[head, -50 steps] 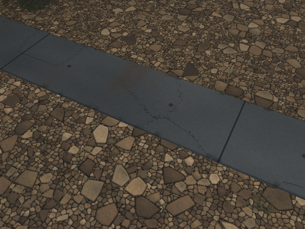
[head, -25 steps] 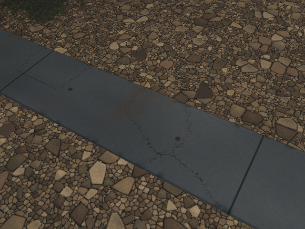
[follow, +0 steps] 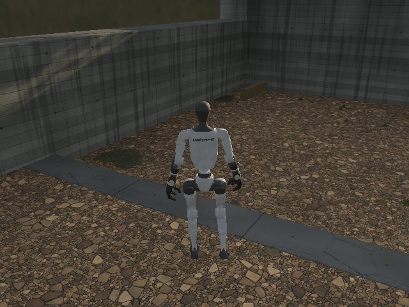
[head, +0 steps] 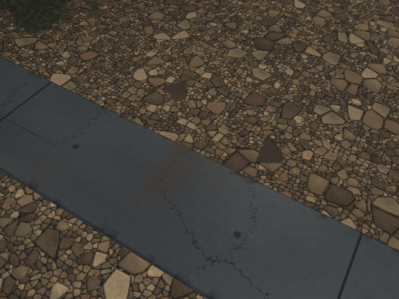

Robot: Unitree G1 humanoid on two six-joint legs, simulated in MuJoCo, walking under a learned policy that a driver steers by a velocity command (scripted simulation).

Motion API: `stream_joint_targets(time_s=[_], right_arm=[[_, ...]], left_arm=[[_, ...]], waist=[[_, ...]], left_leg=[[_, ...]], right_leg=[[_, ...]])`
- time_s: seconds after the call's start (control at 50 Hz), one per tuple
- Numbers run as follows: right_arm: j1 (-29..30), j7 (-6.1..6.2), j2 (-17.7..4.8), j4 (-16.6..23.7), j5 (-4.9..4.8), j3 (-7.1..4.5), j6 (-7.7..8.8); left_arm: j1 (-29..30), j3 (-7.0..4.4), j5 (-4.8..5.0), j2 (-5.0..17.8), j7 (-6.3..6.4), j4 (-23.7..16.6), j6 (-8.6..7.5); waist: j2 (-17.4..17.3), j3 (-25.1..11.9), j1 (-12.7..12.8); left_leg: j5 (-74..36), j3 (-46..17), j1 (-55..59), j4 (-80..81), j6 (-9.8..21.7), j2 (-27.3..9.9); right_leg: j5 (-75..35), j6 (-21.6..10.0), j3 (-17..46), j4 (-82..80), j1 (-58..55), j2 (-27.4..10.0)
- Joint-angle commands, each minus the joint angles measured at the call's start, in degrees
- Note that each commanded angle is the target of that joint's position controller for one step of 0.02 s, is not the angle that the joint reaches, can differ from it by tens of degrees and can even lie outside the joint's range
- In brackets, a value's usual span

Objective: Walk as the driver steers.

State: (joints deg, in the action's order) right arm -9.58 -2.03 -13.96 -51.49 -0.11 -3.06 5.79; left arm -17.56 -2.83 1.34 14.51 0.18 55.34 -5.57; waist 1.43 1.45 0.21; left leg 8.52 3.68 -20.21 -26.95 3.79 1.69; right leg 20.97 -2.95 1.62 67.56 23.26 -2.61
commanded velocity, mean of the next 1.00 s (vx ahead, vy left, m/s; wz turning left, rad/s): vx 0.50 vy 0.00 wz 0.14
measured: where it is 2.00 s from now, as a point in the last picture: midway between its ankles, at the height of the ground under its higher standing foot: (192, 151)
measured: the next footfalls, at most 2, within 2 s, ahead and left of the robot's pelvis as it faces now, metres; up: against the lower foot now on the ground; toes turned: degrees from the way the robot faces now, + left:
right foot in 0.44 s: +0.42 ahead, -0.15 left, +0.00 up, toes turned -2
left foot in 0.96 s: +0.67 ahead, +0.05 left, +0.00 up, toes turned +15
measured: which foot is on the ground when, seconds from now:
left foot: down 0.00-0.44, up 0.46-0.94, down 0.96-1.00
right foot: up 0.00-0.42, down 0.44-0.96, up 0.98-1.00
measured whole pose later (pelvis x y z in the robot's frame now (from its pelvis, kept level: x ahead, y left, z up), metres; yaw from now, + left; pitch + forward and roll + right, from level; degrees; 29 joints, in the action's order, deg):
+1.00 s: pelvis +0.56 -0.03 -0.02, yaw +12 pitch +0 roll -1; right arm -6.0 -1.3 -13.1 -48.2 2.2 -3.3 2.9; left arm -20.9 -2.8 -1.2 12.3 1.0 56.7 -3.4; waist 0.7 3.7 1.1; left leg 9.9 5.8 -24.5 -33.7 8.4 3.0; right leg 26.3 -0.8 -9.6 48.5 5.4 -2.6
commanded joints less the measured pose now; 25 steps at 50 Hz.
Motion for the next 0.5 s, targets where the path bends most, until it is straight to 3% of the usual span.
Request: stream_joint_targets(time_s=[0.02, 0.08, 0.14, 0.22, 0.32, 0.38, 0.4, 0.42, 0.44, 0.46, 0.48, 0.5], right_arm=[[-1.57, -0.20, -4.32, 1.40, 0.62, -0.72, 0.81], [-4.72, 0.67, -6.67, -0.35, 0.44, -1.24, 1.04], [-7.90, 1.71, -7.24, -1.54, 0.25, -1.24, 0.48], [-11.40, 2.27, -7.67, -2.83, -0.36, -1.13, 0.03], [-15.94, 2.59, -8.35, -5.37, -0.73, -1.52, -1.25], [-14.88, 2.95, -9.31, -5.69, -0.97, -2.09, -1.93], [-13.62, 2.97, -9.77, -5.45, -1.00, -2.24, -2.15], [-12.30, 2.93, -9.18, -5.20, -1.00, -2.01, -2.41], [-12.00, 2.87, -7.44, -4.33, -0.50, -1.22, -2.41], [-30.97, -2.78, 6.74, -7.50, 11.44, 3.81, 1.10], [-20.85, -4.09, -2.13, -6.06, 7.09, 0.95, 2.09], [-10.58, -3.79, -4.54, -3.99, 3.97, 0.18, 2.56]], left_arm=[[-2.03, -1.48, -0.23, 3.47, 0.50, -3.14, 0.29], [1.38, -1.82, -0.67, 3.35, 0.85, -4.46, 1.28], [7.67, -1.92, -1.13, 3.06, 0.67, -6.48, 1.11], [15.35, -1.27, -0.75, 1.72, -0.11, -8.49, 0.58], [22.83, -0.61, -0.14, 1.68, -1.82, -11.43, -0.17], [21.11, -1.04, -0.05, 3.31, -2.62, -11.88, -0.71], [17.39, -1.69, -0.13, 4.63, -2.60, -11.04, -0.84], [9.47, -2.92, -0.26, 6.66, -2.37, -8.62, -0.88], [-1.19, -4.27, -0.77, 10.18, -1.89, -5.79, -0.81], [-13.62, -2.11, -5.51, 9.24, -0.96, -3.36, -0.43], [-20.78, -1.97, -7.08, 6.17, -0.70, -0.45, -0.25], [-13.85, -2.53, -6.26, 6.78, -0.27, -1.02, -0.92]], waist=[[-6.14, -3.94, 0.79], [-4.90, -1.15, 0.91], [-4.21, 0.07, -0.58], [-4.54, 1.64, -3.04], [-4.60, 4.12, -5.18], [-6.07, 2.50, -2.81], [-7.03, 0.07, -0.49], [-6.71, -4.50, 3.72], [-4.20, -11.93, 7.79], [17.30, -30.78, 3.68], [8.55, -21.17, 11.11], [6.78, -5.20, 10.02]], left_leg=[[-4.00, -17.29, 10.14, 17.42, 9.30, -14.58], [-9.06, -13.38, 8.96, 19.89, 10.17, -14.22], [-11.91, -11.04, 12.03, 20.32, 9.20, -13.73], [-10.47, -7.85, 14.25, 20.71, 7.47, -12.36], [-11.86, -7.94, 23.01, 17.24, 7.42, -15.56], [-20.70, -8.01, 26.03, 12.58, 6.06, -17.22], [-29.84, -7.29, 25.78, 8.57, 5.38, -16.68], [-37.45, -5.23, 23.80, -0.26, 4.10, -14.21], [-31.39, -3.00, 14.50, -14.55, 2.20, -11.12], [14.75, -2.38, -7.37, -27.72, -1.35, 2.08], [24.52, -10.15, -24.32, -40.63, 0.15, 4.19], [18.44, -11.44, -31.82, -45.94, 2.67, -0.46]], right_leg=[[-6.25, -0.35, 2.56, -0.57, 10.00, -6.03], [-11.49, 1.17, 1.83, -6.52, 14.00, -6.66], [-20.05, 2.28, 1.47, -15.87, 18.67, -6.49], [-27.91, 2.20, -0.68, -28.22, 16.98, -4.29], [-24.17, 1.17, -1.47, -35.66, 18.78, -2.66], [-18.28, -1.05, -2.35, -38.14, 13.36, -1.00], [-16.86, -2.08, -3.84, -38.61, 6.94, 0.84], [-17.75, -3.65, -5.40, -39.73, -4.17, 2.88], [-19.90, -6.53, -0.34, -37.79, -21.48, -1.73], [-17.51, -23.42, 26.51, -42.98, -57.66, -16.24], [5.23, -19.93, 40.60, -51.52, -58.32, -16.50], [12.65, -13.59, 32.95, -54.23, -44.73, -14.89]])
